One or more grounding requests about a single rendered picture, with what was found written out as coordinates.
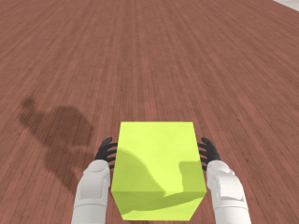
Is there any left robot forearm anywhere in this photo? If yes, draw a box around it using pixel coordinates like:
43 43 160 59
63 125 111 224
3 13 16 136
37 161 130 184
71 160 110 224

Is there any left robot hand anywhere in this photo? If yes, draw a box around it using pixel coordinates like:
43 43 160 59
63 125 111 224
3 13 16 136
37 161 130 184
94 137 118 169

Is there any right robot forearm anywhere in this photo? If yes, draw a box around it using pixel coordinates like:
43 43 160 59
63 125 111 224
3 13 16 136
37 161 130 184
206 160 251 224

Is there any right robot hand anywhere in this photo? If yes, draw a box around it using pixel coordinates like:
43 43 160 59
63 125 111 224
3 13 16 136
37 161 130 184
197 137 221 171

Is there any carton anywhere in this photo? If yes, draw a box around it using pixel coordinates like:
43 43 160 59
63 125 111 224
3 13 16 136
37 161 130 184
111 121 207 221

